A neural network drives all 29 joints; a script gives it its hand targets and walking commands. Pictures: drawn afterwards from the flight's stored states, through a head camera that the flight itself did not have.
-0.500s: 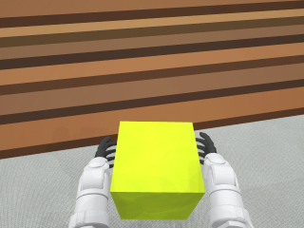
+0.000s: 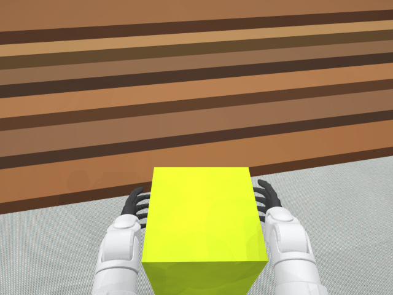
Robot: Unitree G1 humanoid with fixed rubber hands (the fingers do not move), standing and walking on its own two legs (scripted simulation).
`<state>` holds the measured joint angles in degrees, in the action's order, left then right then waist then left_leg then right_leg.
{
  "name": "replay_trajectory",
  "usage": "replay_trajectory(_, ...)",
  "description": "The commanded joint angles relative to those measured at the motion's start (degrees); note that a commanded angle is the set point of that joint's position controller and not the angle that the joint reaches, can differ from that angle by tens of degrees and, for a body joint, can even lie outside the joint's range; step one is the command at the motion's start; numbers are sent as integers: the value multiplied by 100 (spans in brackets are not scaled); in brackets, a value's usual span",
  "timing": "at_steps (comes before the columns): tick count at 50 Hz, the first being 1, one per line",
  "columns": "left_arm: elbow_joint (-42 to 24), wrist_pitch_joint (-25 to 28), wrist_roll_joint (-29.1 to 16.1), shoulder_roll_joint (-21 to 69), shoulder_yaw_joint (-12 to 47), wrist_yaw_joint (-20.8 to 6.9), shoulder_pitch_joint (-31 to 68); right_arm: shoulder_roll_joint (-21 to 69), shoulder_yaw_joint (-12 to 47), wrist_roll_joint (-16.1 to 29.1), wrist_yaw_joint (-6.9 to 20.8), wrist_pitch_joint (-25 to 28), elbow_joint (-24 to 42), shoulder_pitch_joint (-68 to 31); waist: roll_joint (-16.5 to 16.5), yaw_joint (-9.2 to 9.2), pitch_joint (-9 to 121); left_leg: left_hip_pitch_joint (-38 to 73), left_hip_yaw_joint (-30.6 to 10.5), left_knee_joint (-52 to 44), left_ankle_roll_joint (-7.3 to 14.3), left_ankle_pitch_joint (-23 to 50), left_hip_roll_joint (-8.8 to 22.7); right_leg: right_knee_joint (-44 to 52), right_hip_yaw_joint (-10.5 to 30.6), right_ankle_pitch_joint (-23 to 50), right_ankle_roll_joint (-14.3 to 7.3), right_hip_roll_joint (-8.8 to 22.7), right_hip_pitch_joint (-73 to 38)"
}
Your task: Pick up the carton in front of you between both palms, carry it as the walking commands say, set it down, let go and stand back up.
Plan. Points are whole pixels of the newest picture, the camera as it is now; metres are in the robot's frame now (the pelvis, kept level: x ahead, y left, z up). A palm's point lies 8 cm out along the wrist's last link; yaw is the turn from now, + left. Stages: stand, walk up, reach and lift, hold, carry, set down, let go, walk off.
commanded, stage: reach and lift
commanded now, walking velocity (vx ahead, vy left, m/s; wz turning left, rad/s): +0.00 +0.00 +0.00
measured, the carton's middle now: (200, 235) +0.28 +0.00 -0.04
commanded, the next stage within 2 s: hold in 0.06 s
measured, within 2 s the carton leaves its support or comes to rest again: neither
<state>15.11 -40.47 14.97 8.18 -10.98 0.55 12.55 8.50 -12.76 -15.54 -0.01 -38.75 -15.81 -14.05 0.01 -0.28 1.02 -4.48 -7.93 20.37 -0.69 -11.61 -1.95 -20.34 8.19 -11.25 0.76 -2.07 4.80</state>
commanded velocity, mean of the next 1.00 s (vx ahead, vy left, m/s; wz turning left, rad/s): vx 0.22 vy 0.00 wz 0.00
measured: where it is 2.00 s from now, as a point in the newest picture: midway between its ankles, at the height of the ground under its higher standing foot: (189, 231)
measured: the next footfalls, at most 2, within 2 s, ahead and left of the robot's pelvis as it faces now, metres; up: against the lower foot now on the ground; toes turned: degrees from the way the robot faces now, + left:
right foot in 1.08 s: +0.14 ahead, -0.09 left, +0.00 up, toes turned -7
left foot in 1.34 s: +0.36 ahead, +0.12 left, +0.00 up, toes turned +8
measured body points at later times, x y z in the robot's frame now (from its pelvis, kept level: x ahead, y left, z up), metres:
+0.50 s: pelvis -0.02 +0.00 +0.00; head -0.06 +0.00 +0.45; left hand +0.28 +0.15 +0.04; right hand +0.29 -0.16 +0.04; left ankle +0.00 +0.13 -0.75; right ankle +0.00 -0.13 -0.75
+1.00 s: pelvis +0.08 +0.02 -0.02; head +0.03 +0.01 +0.43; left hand +0.37 +0.17 +0.07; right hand +0.37 -0.13 +0.08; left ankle +0.00 +0.14 -0.75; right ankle +0.01 -0.11 -0.73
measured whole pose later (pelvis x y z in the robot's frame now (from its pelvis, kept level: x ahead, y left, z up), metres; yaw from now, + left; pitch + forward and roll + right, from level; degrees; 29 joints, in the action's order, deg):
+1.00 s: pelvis +0.08 +0.02 -0.02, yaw -2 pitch +5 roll +0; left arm -9.0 -62.4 6.4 6.5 -8.1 4.9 10.0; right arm 8.4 -7.8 -7.9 -4.4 -60.3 6.1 -13.0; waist -1.2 0.5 13.3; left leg -11.8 1.0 30.4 0.3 -23.5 0.6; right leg -40.9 -1.1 -26.9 0.7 2.2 18.8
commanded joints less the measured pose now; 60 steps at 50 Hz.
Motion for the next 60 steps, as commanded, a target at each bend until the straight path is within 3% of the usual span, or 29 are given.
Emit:
replay_trajectory(1, -494, 243, -1485, 5289, 3029, -1390, 2913, 5458, 3095, 1392, 1427, 18, 77, -2390, 29, 48, 1318, 331, 393, -190, -49, 1445, -396, 140, -414, 1519, 72, -390, -416)
replay_trajectory(8, -1016, 26, -1742, 5388, 3482, -1400, 3331, 5558, 3421, 1606, 1413, -194, 476, -2626, -16, -20, 1555, 534, 370, -229, -63, 1324, -392, 187, -403, 1392, 59, -382, -505)
replay_trajectory(15, 50, -133, -1239, 5042, 2557, -1454, 3659, 5235, 2538, 1146, 1459, -363, -561, -3001, -16, -14, 333, -46, 518, -385, 1, -327, -328, 361, -519, -297, -14, -295, -9)
replay_trajectory(21, -175, -3, -1468, 5506, 2904, -1542, 4182, 5643, 2951, 1387, 1552, -219, -149, -3640, 31, 36, 1170, 173, 484, -283, 5, 115, -327, 228, -502, 174, 16, -296, -252)
replay_trajectory(29, -70, -32, -1338, 5281, 2750, -1467, 3826, 5425, 2796, 1264, 1495, -257, -301, -3289, 3, 35, 1095, 259, 480, -306, -8, 274, -323, 253, -510, 329, 20, -328, -279)
replay_trajectory(30, -253, -51, -1433, 5247, 2861, -1444, 3877, 5366, 2871, 1323, 1458, -279, -217, -3338, -83, 66, 1197, -434, 224, 166, 104, -375, 609, -261, -212, -366, -58, 631, 312)
replay_trajectory(31, -338, -108, -1536, 5314, 3002, -1412, 3948, 5449, 2961, 1403, 1418, -330, -117, -3359, -65, 65, 1151, -645, 70, 6, 140, -1808, 441, -19, -48, -1840, -111, 492, 561)
replay_trajectory(32, -647, -143, -1642, 5396, 3190, -1370, 4153, 5507, 3143, 1531, 1379, -392, 73, -3417, -78, 54, 1042, -865, 49, 48, 155, -2726, 362, -24, 4, -2761, -153, 420, 782)
replay_trajectory(34, -1133, -334, -1885, 5472, 3476, -1280, 4267, 5616, 3471, 1734, 1275, -550, 550, -3485, -112, 68, 1044, -1185, 33, 107, 166, -2877, 413, -114, 0, -2882, -172, 491, 913)
replay_trajectory(36, -1542, -577, -2053, 5430, 3711, -1163, 4276, 5572, 3715, 1886, 1167, -797, 1024, -3585, 114, 82, 1175, -1228, 263, 420, 108, -2260, 382, -40, -12, -2550, -213, 583, 934)
replay_trajectory(39, -2043, -1063, -2346, 5209, 4073, -949, 3959, 5367, 4178, 2182, 944, -1288, 1608, -3384, 730, 96, 1679, -1315, 878, 1386, 29, -1258, 156, 201, 545, -2334, -511, 1067, 439)
replay_trajectory(41, -2305, -1449, -2419, 4924, 4146, -755, 3614, 5059, 4319, 2326, 743, -1635, 1932, -3164, 824, 107, 1669, -1438, 1065, 896, 71, -1240, 75, 94, 633, -2439, -646, 1195, 326)
replay_trajectory(42, -2349, -1640, -2398, 4747, 4105, -643, 3388, 4931, 4311, 2376, 642, -1816, 2037, -2974, 653, 84, 1707, -1031, 984, 616, 140, -1280, 152, -121, 405, -2461, -585, 1106, 684)
replay_trajectory(43, -2439, -1829, -2391, 4619, 4064, -541, 3249, 4828, 4266, 2404, 554, -1990, 2129, -2809, 170, 44, 1733, -449, 513, 236, 280, -1577, 465, -638, -76, -2335, -436, 830, 1352)
replay_trajectory(44, -2588, -2012, -2405, 4560, 4062, -460, 3218, 4679, 4188, 2412, 475, -2149, 2198, -2619, -923, -31, 1583, 76, -782, -261, 611, -2180, 1256, -1750, -702, -1989, -219, 449, 2342)
replay_trajectory(45, -2791, -2170, -2495, 4537, 4147, -407, 3218, 4575, 4092, 2404, 406, -2292, 2255, -2404, -1800, -93, 1255, 701, -1847, -640, 986, -1817, 1921, -2541, -1258, -1740, 1, 153, 3478)
replay_trajectory(46, -2973, -2293, -2613, 4565, 4235, -375, 3216, 4603, 4119, 2452, 343, -2420, 2531, -2377, -1629, -126, 826, 950, -1818, -492, 1212, -535, 2093, -2401, -1478, -1825, 21, 380, 4032)
replay_trajectory(47, -3229, -2373, -2792, 4662, 4316, -360, 3153, 4679, 4251, 2557, 303, -2519, 2875, -2396, -1248, -123, 680, 959, -1570, -327, 1214, 492, 2043, -2123, -1509, -1946, 12, 393, 4046)
replay_trajectory(49, -3507, -2498, -3033, 4771, 4378, -332, 2909, 4791, 4444, 2731, 223, -2670, 3368, -2236, -733, -75, 837, 851, -629, 138, 889, 2436, 1610, -1071, -1767, -1339, 3, 161, 3274)
replay_trajectory(50, -3653, -2542, -3112, 4857, 4387, -299, 2679, 4859, 4532, 2823, 184, -2735, 3607, -2115, -544, 65, 1180, 290, 77, 654, 621, 3121, 1341, -388, -1866, -732, -27, 11, 1946)
replay_trajectory(51, -3809, -2589, -3133, 4928, 4389, -259, 2461, 4874, 4585, 2901, 153, -2794, 3792, -1881, -137, 115, 1830, -616, 745, 1527, 337, 3165, 1060, -189, -1613, -227, -101, 213, 117)
replay_trajectory(52, -3857, -2621, -3075, 4915, 4337, -214, 2033, 4890, 4632, 2978, 152, -2861, 3997, -1839, 763, 301, 2317, -1839, 1310, 2690, 66, 1928, 666, 102, -460, -307, -393, 1022, -1333)
replay_trajectory(53, -3923, -2631, -2996, 4822, 4284, -177, 1817, 5001, 4734, 3056, 175, -2926, 4142, -1817, 2108, 225, 2175, -3753, 1708, 3571, -140, -942, 121, 111, 1186, 1784, -982, 2260, -2512)
replay_trajectory(54, -4188, -2626, -2969, 4910, 4306, -144, 1725, 4981, 4815, 3166, 212, -2947, 4383, -1848, 1574, 272, 2137, -4329, 1282, 3815, 34, -2059, 307, -83, 1241, 2923, -1423, 2453, -2797)
replay_trajectory(55, -4451, -2640, -2906, 4941, 4350, -106, 1615, 5076, 4893, 3286, 259, -2973, 4454, -1746, 947, 277, 2159, -4459, 1146, 4005, 95, -2281, 346, -52, 1343, 3353, -1478, 2535, -2765)
replay_trajectory(56, -4670, -2646, -2856, 5066, 4406, -82, 1613, 5131, 4884, 3369, 293, -2973, 4527, -1649, 418, 275, 2057, -4396, 1070, 3682, 95, -2232, 438, 47, 1157, 3116, -1433, 2493, -2523)
replay_trajectory(57, -4858, -2677, -2894, 5128, 4486, -81, 1615, 5134, 4872, 3369, 296, -2971, 4565, -1450, 246, 237, 1990, -4333, 1091, 3138, 100, -2074, 559, 110, 880, 2589, -1308, 2443, -2401)
replay_trajectory(58, -5072, -2703, -3002, 5136, 4598, -91, 1809, 5105, 4841, 3365, 280, -2962, 4615, -1407, 331, 218, 1852, -4088, 1235, 2467, 76, -1894, 507, 170, 433, 2360, -1114, 2188, -2215)
replay_trajectory(60, -5409, -2775, -3252, 4993, 4799, -131, 2068, 4984, 4691, 3204, 196, -2969, 4655, -1169, 765, 201, 1715, -3186, 1690, 1416, 45, -1027, 231, 144, -354, 2133, -815, 1790, -1605)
